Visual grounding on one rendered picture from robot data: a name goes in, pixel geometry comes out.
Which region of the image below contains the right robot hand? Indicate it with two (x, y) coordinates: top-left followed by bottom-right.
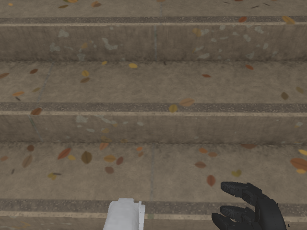
(211, 181), (290, 230)

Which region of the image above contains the robot left thigh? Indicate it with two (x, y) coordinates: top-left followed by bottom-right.
(103, 197), (146, 230)

